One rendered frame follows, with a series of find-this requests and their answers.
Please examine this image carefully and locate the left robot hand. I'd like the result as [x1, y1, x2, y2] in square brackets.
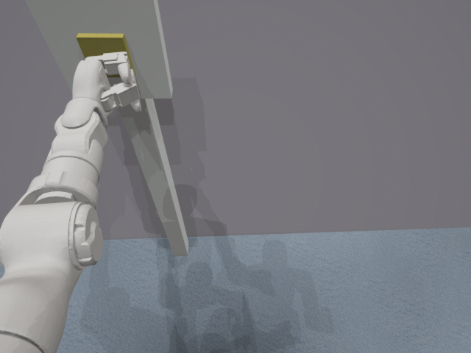
[72, 51, 141, 118]

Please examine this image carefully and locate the robot left forearm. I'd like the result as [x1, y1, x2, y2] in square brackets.
[0, 98, 108, 270]

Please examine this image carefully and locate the button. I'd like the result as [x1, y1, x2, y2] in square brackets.
[76, 33, 135, 77]

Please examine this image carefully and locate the panel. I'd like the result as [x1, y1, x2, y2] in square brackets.
[25, 0, 188, 256]

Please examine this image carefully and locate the robot left upper arm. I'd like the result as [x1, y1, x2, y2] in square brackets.
[0, 202, 103, 353]

